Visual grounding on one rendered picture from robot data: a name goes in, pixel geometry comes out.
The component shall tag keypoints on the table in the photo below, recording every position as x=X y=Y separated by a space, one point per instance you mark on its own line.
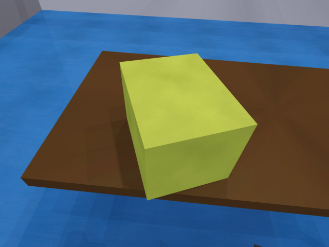
x=284 y=167

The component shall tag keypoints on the carton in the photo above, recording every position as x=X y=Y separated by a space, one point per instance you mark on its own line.
x=187 y=128

